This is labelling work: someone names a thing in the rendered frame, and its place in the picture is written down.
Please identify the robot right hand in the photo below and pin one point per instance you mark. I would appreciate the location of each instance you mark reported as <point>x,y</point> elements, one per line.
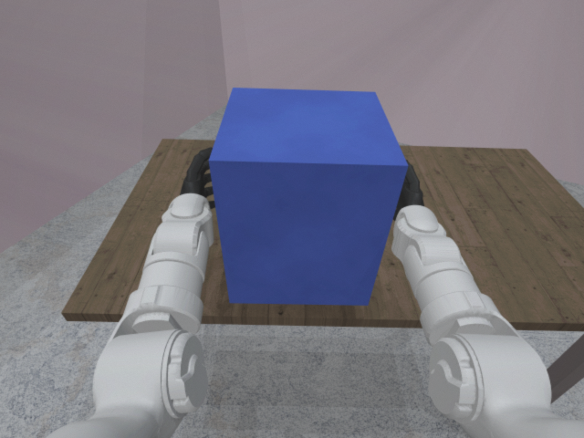
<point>411,194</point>

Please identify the carton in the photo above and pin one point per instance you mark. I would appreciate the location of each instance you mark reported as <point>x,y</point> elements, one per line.
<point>306,184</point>

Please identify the table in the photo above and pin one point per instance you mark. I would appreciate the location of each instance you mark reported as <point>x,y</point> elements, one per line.
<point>519,231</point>

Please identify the right robot forearm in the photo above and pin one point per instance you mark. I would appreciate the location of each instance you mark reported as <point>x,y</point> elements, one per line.
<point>444,287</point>

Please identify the robot left hand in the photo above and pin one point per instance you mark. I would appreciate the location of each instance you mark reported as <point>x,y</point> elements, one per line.
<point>196,178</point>

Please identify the left robot upper arm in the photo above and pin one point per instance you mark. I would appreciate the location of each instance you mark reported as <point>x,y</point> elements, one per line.
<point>145,384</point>

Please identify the right robot upper arm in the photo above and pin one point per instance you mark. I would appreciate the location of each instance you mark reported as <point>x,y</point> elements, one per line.
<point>495,386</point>

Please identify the left robot forearm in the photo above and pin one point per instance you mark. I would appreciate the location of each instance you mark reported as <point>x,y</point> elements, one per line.
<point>168,296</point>

